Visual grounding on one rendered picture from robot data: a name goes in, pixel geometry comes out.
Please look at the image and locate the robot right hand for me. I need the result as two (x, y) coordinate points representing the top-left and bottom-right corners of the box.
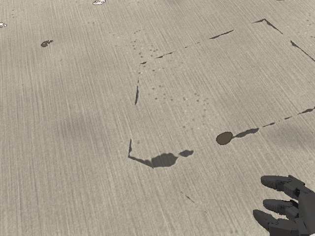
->
(253, 175), (315, 236)

